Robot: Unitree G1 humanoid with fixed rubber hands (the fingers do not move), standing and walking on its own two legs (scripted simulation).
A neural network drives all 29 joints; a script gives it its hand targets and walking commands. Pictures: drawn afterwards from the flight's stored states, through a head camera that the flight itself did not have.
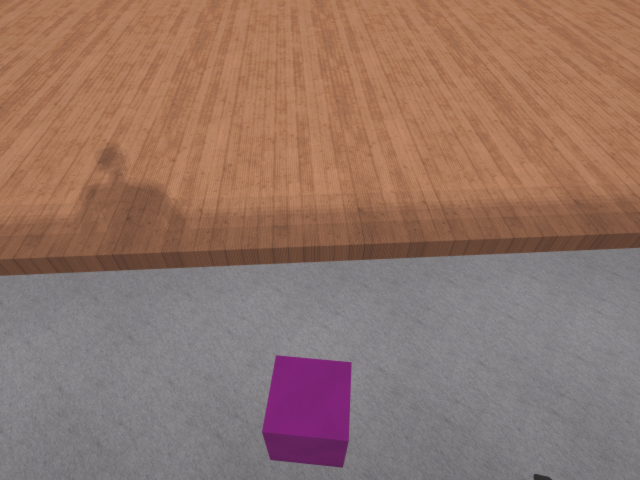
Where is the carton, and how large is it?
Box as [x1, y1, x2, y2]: [262, 355, 351, 467]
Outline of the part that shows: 276,355 262,430 270,459 342,467 348,441 351,362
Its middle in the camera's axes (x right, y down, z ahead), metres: -0.03 +0.49 +1.09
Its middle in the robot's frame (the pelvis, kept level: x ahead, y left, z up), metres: +0.45 +0.02 -0.66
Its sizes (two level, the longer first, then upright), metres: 0.210 0.200 0.250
